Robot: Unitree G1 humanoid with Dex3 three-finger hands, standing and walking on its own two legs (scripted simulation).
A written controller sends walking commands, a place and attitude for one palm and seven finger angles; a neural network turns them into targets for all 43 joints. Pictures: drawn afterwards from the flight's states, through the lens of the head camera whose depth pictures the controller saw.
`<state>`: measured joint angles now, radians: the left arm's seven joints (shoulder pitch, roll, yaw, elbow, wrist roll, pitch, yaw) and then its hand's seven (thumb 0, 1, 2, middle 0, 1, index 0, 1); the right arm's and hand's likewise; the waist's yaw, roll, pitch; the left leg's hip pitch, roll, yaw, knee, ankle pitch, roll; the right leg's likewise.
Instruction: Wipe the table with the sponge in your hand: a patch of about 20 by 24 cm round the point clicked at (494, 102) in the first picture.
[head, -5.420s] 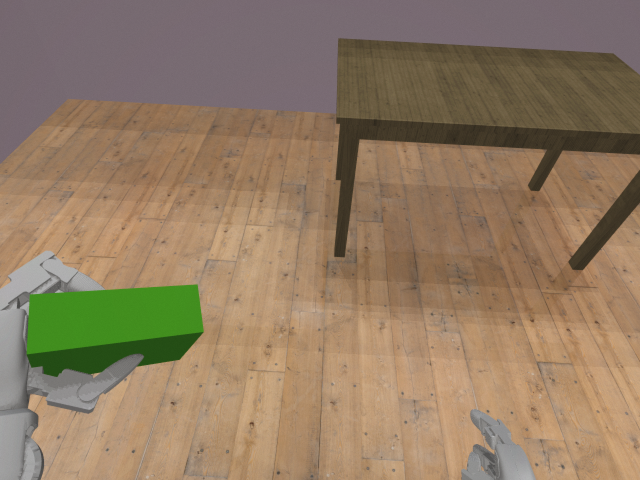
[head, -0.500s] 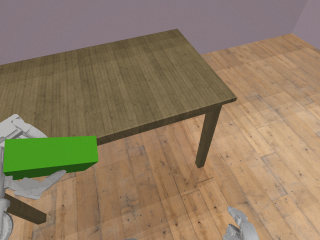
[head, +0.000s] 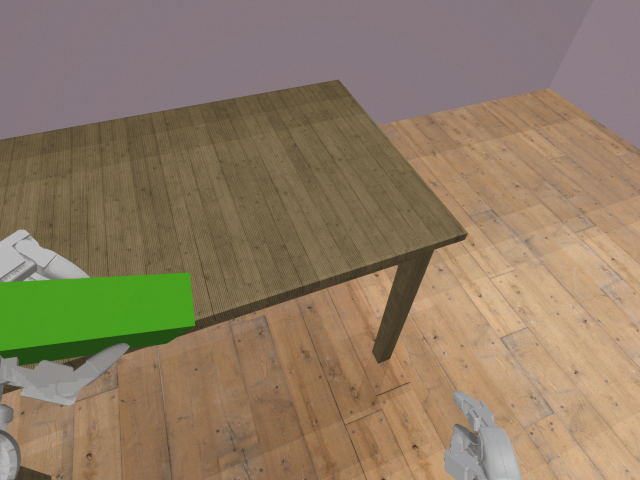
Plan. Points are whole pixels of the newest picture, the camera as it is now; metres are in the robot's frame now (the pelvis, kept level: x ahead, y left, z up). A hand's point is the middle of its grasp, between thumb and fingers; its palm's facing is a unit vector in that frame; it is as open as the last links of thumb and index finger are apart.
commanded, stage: come to a stop and stand still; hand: left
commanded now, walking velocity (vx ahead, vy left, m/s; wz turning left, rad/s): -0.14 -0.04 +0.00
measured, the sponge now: (129, 316) +0.23 +0.19 +0.15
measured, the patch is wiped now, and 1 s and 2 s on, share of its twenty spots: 0.00 0.00 0.00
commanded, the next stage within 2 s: look again from close up in 1.14 s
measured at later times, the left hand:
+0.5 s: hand out of the picture +0.22 +0.27 +0.21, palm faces +0.49 -0.75 -0.44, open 9.3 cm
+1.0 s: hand out of the picture +0.21 +0.29 +0.17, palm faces +0.41 -0.84 -0.37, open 9.3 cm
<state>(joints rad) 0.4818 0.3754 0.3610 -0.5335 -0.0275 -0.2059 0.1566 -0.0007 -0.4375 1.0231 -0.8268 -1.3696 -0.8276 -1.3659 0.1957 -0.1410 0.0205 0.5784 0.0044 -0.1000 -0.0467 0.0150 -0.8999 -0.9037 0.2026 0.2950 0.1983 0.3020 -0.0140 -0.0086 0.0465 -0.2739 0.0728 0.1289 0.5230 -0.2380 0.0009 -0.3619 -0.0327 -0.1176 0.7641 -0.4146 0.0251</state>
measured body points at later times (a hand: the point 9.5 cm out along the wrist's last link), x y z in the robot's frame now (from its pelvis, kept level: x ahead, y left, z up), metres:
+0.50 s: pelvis -0.03 -0.01 -0.01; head +0.00 +0.00 +0.44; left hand +0.18 +0.31 +0.23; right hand +0.15 -0.26 -0.08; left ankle -0.02 +0.11 -0.73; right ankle +0.03 -0.09 -0.73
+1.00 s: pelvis -0.01 +0.04 +0.00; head +0.01 +0.06 +0.45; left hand +0.18 +0.33 +0.19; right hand +0.16 -0.17 -0.07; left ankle -0.02 +0.11 -0.73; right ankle +0.03 -0.09 -0.73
